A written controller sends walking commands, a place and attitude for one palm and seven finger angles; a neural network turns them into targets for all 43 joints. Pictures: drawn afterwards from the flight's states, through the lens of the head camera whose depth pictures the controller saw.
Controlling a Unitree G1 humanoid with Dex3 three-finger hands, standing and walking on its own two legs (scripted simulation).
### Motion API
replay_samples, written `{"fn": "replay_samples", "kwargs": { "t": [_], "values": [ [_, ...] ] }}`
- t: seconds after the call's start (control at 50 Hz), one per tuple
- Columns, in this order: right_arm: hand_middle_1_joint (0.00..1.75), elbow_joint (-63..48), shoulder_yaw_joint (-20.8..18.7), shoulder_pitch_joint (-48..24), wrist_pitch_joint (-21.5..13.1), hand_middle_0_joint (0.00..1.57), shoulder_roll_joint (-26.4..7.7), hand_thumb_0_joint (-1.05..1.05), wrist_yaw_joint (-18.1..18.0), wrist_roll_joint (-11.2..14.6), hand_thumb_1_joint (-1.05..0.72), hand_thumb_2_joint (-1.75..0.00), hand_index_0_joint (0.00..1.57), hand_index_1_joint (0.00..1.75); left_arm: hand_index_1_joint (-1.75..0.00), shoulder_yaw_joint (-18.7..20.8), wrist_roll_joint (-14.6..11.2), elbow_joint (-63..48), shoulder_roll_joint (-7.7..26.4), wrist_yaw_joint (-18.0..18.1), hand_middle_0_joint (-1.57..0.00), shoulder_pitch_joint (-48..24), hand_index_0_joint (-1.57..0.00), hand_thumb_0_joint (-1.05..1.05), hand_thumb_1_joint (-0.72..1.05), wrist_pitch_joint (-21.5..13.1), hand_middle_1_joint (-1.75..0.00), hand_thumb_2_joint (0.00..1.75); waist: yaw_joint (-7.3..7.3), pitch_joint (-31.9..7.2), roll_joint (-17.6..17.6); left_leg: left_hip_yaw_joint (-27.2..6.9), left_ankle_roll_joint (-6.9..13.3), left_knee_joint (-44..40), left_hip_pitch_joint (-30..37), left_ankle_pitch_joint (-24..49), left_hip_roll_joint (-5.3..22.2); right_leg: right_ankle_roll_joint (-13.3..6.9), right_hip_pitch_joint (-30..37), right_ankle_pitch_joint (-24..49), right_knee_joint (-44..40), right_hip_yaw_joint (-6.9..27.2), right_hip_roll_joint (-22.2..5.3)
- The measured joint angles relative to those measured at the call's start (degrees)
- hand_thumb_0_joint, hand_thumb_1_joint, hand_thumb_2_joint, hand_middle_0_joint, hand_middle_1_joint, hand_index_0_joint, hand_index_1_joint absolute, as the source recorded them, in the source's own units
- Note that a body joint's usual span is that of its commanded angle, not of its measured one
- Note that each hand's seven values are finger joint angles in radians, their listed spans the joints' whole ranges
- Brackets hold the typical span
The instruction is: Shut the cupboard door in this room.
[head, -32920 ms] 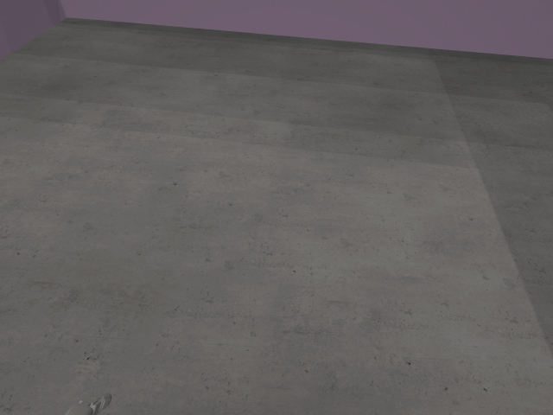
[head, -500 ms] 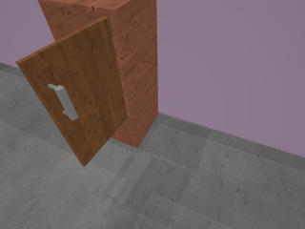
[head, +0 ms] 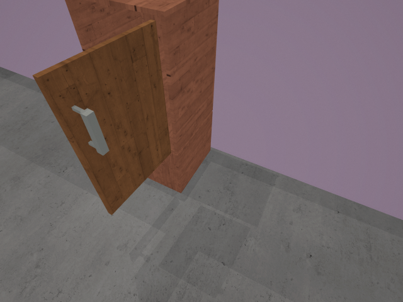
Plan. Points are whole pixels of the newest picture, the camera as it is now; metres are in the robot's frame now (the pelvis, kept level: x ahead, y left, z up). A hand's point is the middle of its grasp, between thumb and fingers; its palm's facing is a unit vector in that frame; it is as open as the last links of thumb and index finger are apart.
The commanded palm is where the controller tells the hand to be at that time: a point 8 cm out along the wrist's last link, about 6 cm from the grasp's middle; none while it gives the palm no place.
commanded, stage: look again from close up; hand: left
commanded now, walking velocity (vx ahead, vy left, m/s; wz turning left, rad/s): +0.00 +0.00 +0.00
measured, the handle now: (90, 130) +0.51 +0.32 +0.03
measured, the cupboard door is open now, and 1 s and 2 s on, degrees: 86 86 86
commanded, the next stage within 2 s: shuffle to correct the standing spot in 0.42 s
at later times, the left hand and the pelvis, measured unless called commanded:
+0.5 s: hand out of the picture +0.05 +0.26 -0.16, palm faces +0.01 -0.96 -0.29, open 7.4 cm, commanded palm none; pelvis +0.02 +0.03 +0.01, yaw +0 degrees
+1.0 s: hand out of the picture -0.01 +0.19 -0.19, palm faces +0.22 -0.96 -0.17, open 7.4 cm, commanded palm none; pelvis +0.10 +0.03 -0.02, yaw +11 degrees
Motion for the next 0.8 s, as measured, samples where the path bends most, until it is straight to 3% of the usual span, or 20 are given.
{"fn": "replay_samples", "kwargs": {
  "t": [0.3,0.6,0.74,0.8],
  "values": [
    [0.3,2.39,0.9,-6.64,-0.76,0.2,2.35,0.0,0.14,0.63,-0.9,-0.9,0.2,0.3,-0.3,-0.7,0.13,4.37,-0.86,0.39,-0.21,0.47,-0.21,0.01,0.9,-0.37,-0.3,0.9,1.87,0.29,-1.35,1.18,1.66,-3.51,2.87,0.61,-1.46,1.88,3.65,1.99,-5.59,0.77,-1.5],
    [0.3,3.98,0.52,-6.33,-0.24,0.2,2.79,0.0,-0.02,0.52,-0.9,-0.9,0.2,0.3,-0.29,-0.61,0.35,5.85,-1.14,0.95,-0.21,1.65,-0.21,0.0,0.9,-0.2,-0.3,0.9,1.56,-0.4,-1.79,1.51,2.18,-5.37,3.99,0.88,-2.45,2.45,4.55,2.01,-6.93,0.87,-2.53],
    [0.3,3.86,-0.02,-0.62,1.19,0.2,5.96,0.0,0.24,-0.02,-0.91,-0.9,0.2,0.3,-0.29,-0.17,0.81,5.13,-3.24,0.11,-0.2,5.57,-0.2,0.0,0.91,0.18,-0.3,0.9,0.63,-2.57,-1.46,-0.49,2.04,-1.0,1.87,-2.73,-2.57,0.7,3.04,-3.52,-1.77,-0.57,-2.18],
    [0.3,3.9,-0.28,2.27,1.73,0.2,6.98,0.0,0.47,0.11,-0.91,-0.9,0.2,0.3,-0.29,0.22,0.98,4.2,-4.58,0.23,-0.2,7.55,-0.2,0.0,0.91,-0.72,-0.3,0.9,0.7,-2.68,-0.68,-0.53,3.34,7.77,-2.08,-10.21,-1.95,0.96,3.79,-4.2,-1.11,-3.08,-1.91]
  ]
}}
